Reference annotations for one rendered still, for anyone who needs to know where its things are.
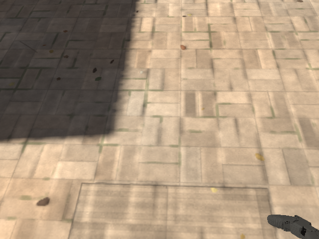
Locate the right robot hand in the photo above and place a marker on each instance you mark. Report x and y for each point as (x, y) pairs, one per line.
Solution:
(298, 226)

